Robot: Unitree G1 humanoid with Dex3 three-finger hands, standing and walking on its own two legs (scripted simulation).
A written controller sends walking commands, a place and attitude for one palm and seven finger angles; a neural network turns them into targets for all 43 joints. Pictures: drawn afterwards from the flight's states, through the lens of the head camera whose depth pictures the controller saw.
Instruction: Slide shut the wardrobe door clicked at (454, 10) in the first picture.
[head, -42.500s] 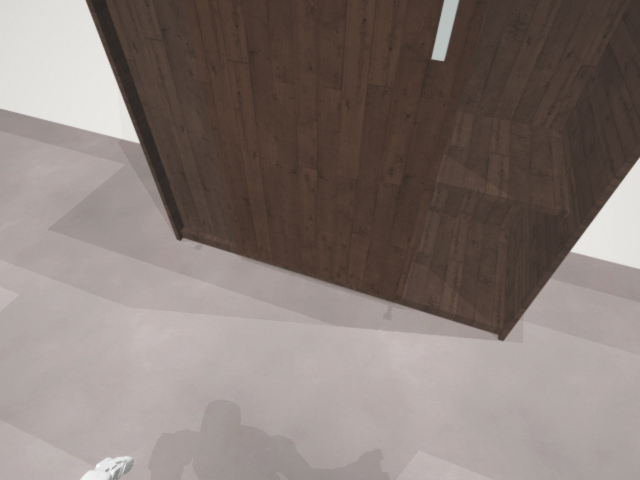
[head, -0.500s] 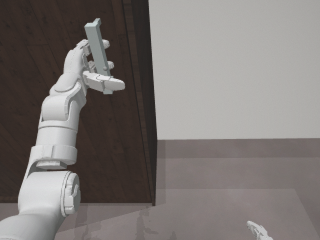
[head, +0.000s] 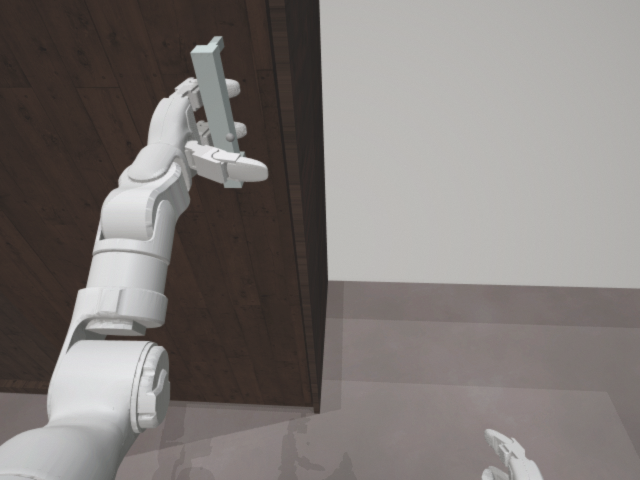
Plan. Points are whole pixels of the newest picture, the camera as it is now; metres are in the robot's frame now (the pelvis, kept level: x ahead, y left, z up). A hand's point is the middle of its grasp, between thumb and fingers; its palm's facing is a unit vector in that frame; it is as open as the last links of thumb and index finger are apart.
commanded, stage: slide the fingers in behind the handle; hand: left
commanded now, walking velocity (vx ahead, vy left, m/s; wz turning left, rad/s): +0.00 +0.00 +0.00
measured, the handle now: (226, 115) +0.49 +0.15 +0.25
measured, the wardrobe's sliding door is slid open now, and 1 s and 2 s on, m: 0.00 0.00 0.00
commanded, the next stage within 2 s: grip the handle and tug to test in 0.22 s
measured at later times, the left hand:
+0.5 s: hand (230, 137) +0.42 +0.13 +0.26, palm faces +0.04 -1.00 -0.02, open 13.6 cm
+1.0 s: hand (231, 135) +0.43 +0.13 +0.26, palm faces +0.06 -1.00 -0.04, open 6.1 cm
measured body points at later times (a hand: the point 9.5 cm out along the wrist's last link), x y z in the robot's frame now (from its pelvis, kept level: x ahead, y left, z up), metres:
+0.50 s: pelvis +0.00 +0.01 +0.00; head -0.02 -0.01 +0.45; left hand +0.41 +0.19 +0.26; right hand +0.15 -0.23 -0.10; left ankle -0.02 +0.12 -0.75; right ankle -0.01 -0.10 -0.75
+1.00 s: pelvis +0.00 +0.00 +0.00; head -0.02 -0.02 +0.45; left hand +0.42 +0.19 +0.26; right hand +0.15 -0.24 -0.11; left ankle -0.02 +0.12 -0.75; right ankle -0.01 -0.10 -0.75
